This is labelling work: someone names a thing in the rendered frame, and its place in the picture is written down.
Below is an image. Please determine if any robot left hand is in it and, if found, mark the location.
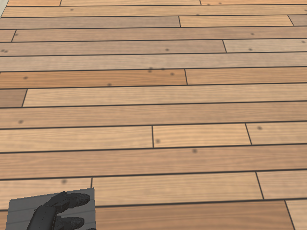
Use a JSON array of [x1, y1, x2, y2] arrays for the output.
[[27, 191, 97, 230]]

